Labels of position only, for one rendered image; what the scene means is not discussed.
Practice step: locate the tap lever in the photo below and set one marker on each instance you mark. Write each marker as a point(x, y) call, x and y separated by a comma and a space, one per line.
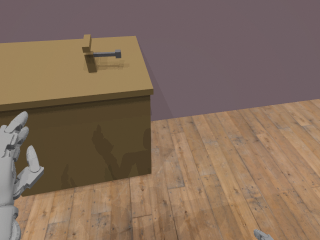
point(116, 54)

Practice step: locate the counter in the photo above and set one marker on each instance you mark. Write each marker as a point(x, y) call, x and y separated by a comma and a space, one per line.
point(89, 118)

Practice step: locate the left robot forearm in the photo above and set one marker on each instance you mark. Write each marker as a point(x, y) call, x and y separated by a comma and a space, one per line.
point(9, 227)

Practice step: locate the robot left hand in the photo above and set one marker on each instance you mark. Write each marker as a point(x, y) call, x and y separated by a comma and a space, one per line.
point(11, 138)

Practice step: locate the robot right hand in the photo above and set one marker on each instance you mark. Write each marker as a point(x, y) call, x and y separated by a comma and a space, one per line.
point(261, 235)

